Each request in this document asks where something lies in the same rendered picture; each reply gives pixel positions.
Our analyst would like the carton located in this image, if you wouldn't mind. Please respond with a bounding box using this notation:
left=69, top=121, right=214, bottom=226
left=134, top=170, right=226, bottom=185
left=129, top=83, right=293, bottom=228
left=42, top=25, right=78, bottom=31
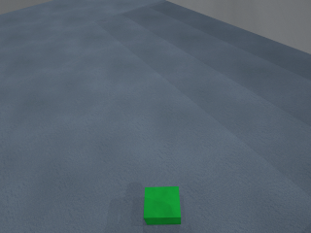
left=144, top=186, right=181, bottom=225

